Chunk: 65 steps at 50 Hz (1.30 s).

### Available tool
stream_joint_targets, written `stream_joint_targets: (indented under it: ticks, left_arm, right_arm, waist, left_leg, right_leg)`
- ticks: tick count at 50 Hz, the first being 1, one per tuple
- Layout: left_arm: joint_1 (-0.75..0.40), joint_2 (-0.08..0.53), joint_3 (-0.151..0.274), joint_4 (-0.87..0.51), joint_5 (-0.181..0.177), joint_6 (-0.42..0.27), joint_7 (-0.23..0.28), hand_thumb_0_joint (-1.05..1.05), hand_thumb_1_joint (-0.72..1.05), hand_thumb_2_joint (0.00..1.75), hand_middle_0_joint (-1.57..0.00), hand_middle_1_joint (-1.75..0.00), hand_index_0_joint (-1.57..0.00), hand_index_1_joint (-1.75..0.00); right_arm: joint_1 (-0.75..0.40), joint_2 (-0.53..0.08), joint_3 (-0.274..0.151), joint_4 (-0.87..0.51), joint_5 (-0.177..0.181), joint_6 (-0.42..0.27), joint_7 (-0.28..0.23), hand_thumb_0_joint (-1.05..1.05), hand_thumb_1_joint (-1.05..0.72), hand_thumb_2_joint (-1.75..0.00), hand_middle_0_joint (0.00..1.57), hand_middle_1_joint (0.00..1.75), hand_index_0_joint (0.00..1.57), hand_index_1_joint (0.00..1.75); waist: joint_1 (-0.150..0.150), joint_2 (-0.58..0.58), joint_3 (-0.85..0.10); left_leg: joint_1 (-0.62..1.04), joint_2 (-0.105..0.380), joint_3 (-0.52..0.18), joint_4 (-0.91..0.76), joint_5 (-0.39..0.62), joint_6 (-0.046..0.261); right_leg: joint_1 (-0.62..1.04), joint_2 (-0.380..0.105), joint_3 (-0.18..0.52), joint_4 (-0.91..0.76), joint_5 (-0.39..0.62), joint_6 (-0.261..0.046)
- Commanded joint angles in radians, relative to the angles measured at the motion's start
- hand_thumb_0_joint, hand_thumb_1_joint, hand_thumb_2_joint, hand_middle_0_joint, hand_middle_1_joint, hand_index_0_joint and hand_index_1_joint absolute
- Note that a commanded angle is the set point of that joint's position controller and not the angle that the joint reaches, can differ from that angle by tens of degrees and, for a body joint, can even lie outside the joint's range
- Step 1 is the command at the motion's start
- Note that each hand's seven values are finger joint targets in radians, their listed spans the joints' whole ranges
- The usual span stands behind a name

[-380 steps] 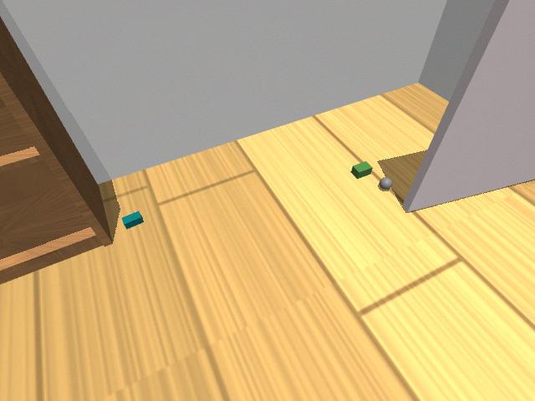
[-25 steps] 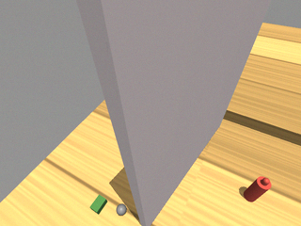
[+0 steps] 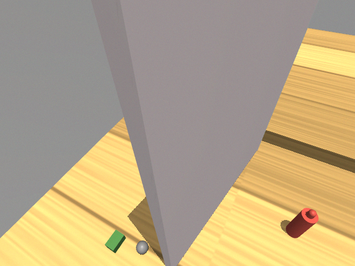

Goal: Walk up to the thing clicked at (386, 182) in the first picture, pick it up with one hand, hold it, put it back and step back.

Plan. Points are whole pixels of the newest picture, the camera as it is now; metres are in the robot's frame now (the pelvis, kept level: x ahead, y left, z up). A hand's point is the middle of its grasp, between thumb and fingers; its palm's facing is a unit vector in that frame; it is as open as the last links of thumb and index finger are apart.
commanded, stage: stand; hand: left
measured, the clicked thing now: (142, 247) +0.37 +0.23 -0.75
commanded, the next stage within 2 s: walk up in 0.46 s
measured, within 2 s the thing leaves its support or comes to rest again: neither
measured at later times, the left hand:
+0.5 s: hand out of the picture +0.07 +0.26 -0.16, palm faces -0.01 -0.94 -0.34, open 7.3 cm
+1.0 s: hand out of the picture +0.04 +0.25 -0.16, palm faces +0.02 -0.95 -0.32, open 7.3 cm
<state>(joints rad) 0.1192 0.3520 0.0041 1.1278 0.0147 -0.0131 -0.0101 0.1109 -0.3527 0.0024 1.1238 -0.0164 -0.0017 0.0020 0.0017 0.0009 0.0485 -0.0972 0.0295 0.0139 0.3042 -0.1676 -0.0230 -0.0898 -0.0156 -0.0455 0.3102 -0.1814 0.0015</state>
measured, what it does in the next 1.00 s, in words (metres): stands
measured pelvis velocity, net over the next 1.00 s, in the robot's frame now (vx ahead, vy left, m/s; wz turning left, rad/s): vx -0.03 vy -0.01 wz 0.01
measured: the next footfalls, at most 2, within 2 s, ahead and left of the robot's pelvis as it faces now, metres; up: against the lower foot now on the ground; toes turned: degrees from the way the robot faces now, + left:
none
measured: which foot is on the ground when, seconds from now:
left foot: down 0.00-1.00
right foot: down 0.00-1.00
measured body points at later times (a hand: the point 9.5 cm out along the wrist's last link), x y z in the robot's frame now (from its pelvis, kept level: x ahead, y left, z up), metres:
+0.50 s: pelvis +0.00 +0.00 +0.00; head +0.01 +0.00 +0.45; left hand +0.07 +0.31 -0.13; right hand +0.07 -0.30 -0.13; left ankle +0.00 +0.13 -0.75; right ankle -0.01 -0.12 -0.75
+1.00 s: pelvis -0.03 -0.01 +0.00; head -0.01 +0.00 +0.44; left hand +0.04 +0.30 -0.14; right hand +0.06 -0.31 -0.13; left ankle +0.00 +0.13 -0.75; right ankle -0.01 -0.12 -0.75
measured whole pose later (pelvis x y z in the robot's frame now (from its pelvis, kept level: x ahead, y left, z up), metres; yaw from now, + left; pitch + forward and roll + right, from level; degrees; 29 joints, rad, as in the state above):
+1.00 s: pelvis -0.03 -0.01 +0.00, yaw +1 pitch -2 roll +0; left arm 0.11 0.35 0.05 1.10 0.02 0.02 -0.02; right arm 0.10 -0.36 -0.02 1.09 -0.02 0.01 0.00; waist 0.00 0.00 0.08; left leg -0.18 0.04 -0.01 0.37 -0.16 -0.03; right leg -0.17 -0.01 -0.06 0.38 -0.18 -0.01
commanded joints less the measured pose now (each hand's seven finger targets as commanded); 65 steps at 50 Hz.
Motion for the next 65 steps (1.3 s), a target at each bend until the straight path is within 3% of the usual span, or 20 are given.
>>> stream_joint_targets:
  ticks: [1, 20, 22, 23, 24, 27, 31, 37, 47, 52, 65]
  left_arm:
    - [-0.039, 0.217, 0.039, -0.064, -0.006, -0.020, 0.017, 0.00, 0.90, 0.90, -0.20, -0.30, -0.20, -0.30]
    - [-0.033, 0.216, 0.038, -0.062, -0.003, -0.016, 0.017, 0.00, 0.90, 0.90, -0.20, -0.30, -0.20, -0.30]
    - [-0.025, 0.216, 0.038, -0.060, -0.006, -0.015, 0.016, 0.00, 0.90, 0.90, -0.20, -0.30, -0.20, -0.30]
    - [-0.042, 0.215, 0.058, -0.059, -0.014, -0.005, 0.014, 0.00, 0.90, 0.90, -0.20, -0.30, -0.20, -0.30]
    - [-0.039, 0.217, 0.059, -0.067, -0.016, -0.002, 0.015, 0.00, 0.90, 0.90, -0.20, -0.30, -0.20, -0.30]
    - [-0.042, 0.214, 0.065, -0.072, -0.015, 0.006, 0.015, 0.00, 0.90, 0.90, -0.20, -0.30, -0.20, -0.30]
    - [-0.039, 0.207, 0.067, -0.079, -0.011, 0.013, 0.012, 0.00, 0.90, 0.90, -0.20, -0.30, -0.20, -0.30]
    - [-0.047, 0.212, 0.074, -0.085, -0.004, 0.020, 0.008, 0.00, 0.90, 0.90, -0.20, -0.30, -0.20, -0.30]
    - [-0.055, 0.216, 0.085, -0.100, 0.001, 0.015, 0.002, 0.00, 0.90, 0.90, -0.20, -0.30, -0.20, -0.30]
    - [-0.058, 0.217, 0.089, -0.098, 0.003, 0.015, 0.000, 0.00, 0.90, 0.90, -0.20, -0.30, -0.20, -0.30]
    - [-0.040, 0.206, 0.086, -0.107, -0.004, 0.017, 0.000, 0.00, 0.90, 0.90, -0.20, -0.30, -0.20, -0.30]
  right_arm:
    - [-0.039, -0.213, -0.039, -0.056, 0.004, -0.026, -0.010, 0.00, -0.90, -0.90, 0.20, 0.30, 0.20, 0.30]
    - [-0.033, -0.209, -0.036, -0.052, 0.004, -0.027, -0.011, 0.00, -0.90, -0.90, 0.20, 0.30, 0.20, 0.30]
    - [-0.034, -0.214, -0.037, -0.051, 0.005, -0.028, -0.010, 0.00, -0.90, -0.90, 0.20, 0.30, 0.20, 0.30]
    - [-0.046, -0.219, -0.046, -0.057, 0.017, -0.028, -0.011, 0.00, -0.90, -0.90, 0.20, 0.30, 0.20, 0.30]
    - [-0.034, -0.219, -0.046, -0.061, 0.020, -0.028, -0.013, 0.00, -0.90, -0.90, 0.20, 0.30, 0.20, 0.30]
    - [-0.035, -0.222, -0.052, -0.066, 0.020, -0.026, -0.016, 0.00, -0.90, -0.90, 0.20, 0.30, 0.20, 0.30]
    - [-0.040, -0.219, -0.056, -0.075, 0.017, -0.022, -0.018, 0.00, -0.90, -0.90, 0.20, 0.30, 0.20, 0.30]
    - [-0.052, -0.224, -0.063, -0.086, 0.011, -0.017, -0.016, 0.00, -0.90, -0.90, 0.20, 0.30, 0.20, 0.30]
    - [-0.032, -0.213, -0.063, -0.090, 0.006, -0.014, -0.006, 0.00, -0.90, -0.90, 0.20, 0.30, 0.20, 0.30]
    - [-0.030, -0.217, -0.063, -0.093, 0.004, -0.016, -0.006, 0.00, -0.90, -0.90, 0.20, 0.30, 0.20, 0.30]
    - [-0.018, -0.224, -0.058, -0.102, 0.010, -0.023, -0.013, 0.00, -0.90, -0.90, 0.20, 0.30, 0.20, 0.30]
  waist:
    - [0.000, 0.005, -0.075]
    - [0.000, 0.002, -0.063]
    - [0.005, 0.007, -0.072]
    - [0.004, -0.009, -0.033]
    - [0.003, -0.012, -0.057]
    - [0.001, 0.005, -0.090]
    - [0.002, 0.009, -0.115]
    - [0.002, 0.011, -0.082]
    - [-0.003, -0.016, -0.057]
    - [-0.003, -0.010, -0.048]
    - [0.004, 0.020, -0.089]
  left_leg:
    - [0.012, 0.110, -0.083, -0.036, 0.120, 0.037]
    - [-0.002, 0.108, -0.087, -0.040, 0.105, 0.035]
    - [0.009, 0.111, -0.092, -0.043, 0.120, 0.034]
    - [-0.021, 0.111, -0.099, -0.025, 0.226, 0.038]
    - [-0.012, 0.114, -0.092, -0.016, 0.262, 0.039]
    - [-0.007, 0.114, -0.088, -0.008, 0.278, 0.040]
    - [-0.016, 0.113, -0.085, -0.002, 0.218, 0.047]
    - [-0.075, 0.107, -0.099, -0.007, 0.094, 0.056]
    - [-0.075, 0.085, -0.097, 0.010, -0.030, 0.044]
    - [-0.100, 0.087, -0.106, 0.010, -0.033, 0.047]
    - [-0.105, 0.102, -0.121, 0.012, 0.056, 0.050]
  right_leg:
    - [0.004, -0.130, 0.105, -0.053, 0.134, -0.021]
    - [-0.005, -0.128, 0.108, -0.053, 0.110, -0.020]
    - [-0.002, -0.127, 0.105, -0.046, 0.109, -0.021]
    - [-0.015, -0.115, 0.101, -0.022, 0.209, -0.018]
    - [0.006, -0.116, 0.096, -0.013, 0.240, -0.020]
    - [0.025, -0.114, 0.087, 0.004, 0.239, -0.024]
    - [0.030, -0.114, 0.088, 0.010, 0.188, -0.026]
    - [0.000, -0.110, 0.094, 0.014, 0.103, -0.033]
    - [-0.076, -0.129, 0.136, -0.043, -0.070, -0.049]
    - [-0.073, -0.122, 0.130, -0.041, -0.076, -0.046]
    - [-0.018, -0.113, 0.105, 0.010, 0.034, -0.048]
